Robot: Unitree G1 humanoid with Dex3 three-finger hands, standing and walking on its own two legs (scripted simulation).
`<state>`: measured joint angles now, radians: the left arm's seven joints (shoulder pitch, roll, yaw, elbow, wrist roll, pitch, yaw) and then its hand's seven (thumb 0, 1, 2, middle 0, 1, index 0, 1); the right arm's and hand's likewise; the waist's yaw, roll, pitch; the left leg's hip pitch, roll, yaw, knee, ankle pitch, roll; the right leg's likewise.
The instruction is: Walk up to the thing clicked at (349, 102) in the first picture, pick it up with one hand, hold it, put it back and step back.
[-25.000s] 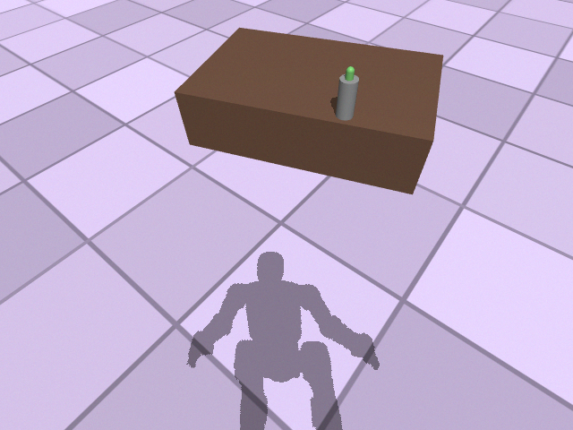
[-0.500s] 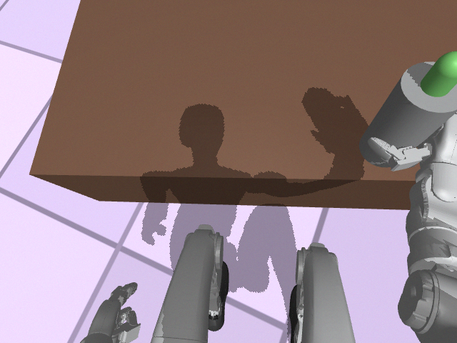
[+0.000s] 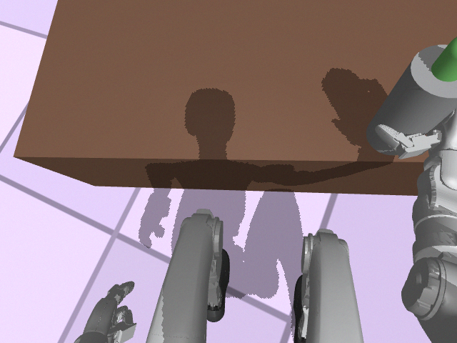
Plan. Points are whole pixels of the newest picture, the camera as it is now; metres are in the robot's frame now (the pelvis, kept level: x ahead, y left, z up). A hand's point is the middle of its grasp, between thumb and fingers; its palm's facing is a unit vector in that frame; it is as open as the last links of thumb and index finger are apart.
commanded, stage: lower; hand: right
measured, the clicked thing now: (420, 99) +0.49 -0.21 +0.01
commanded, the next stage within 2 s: loosen in 0.40 s
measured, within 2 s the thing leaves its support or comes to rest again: rests again in 1.52 s
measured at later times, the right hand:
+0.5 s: hand (399, 128) +0.48 -0.22 -0.07, palm faces +0.18 +0.98 -0.04, open 11.0 cm
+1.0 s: hand (407, 118) +0.49 -0.22 -0.06, palm faces +0.19 +0.98 -0.02, open 12.6 cm
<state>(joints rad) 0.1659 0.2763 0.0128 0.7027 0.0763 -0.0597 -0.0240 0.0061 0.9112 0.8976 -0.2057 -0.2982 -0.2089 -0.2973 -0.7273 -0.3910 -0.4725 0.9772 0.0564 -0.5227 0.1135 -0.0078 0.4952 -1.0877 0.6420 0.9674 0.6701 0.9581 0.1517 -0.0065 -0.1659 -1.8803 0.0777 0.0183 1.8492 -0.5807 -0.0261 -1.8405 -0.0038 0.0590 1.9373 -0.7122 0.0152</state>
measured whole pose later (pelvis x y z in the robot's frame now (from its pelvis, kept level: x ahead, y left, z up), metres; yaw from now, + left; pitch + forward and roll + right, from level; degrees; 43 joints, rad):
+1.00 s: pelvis -0.02 +0.00 -0.06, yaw -1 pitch +35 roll +3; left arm 0.17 0.30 0.00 0.68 0.07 -0.02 -0.03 0.01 0.94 0.88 -0.21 -0.30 -0.22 -0.29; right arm -0.85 -0.43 -0.46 1.00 0.06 -0.50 0.11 -0.01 0.52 -0.48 0.73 0.65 0.74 0.64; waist 0.14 -0.01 -0.15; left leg -2.06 0.09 0.00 2.03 -0.58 -0.03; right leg -2.02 0.02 0.06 2.12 -0.71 0.01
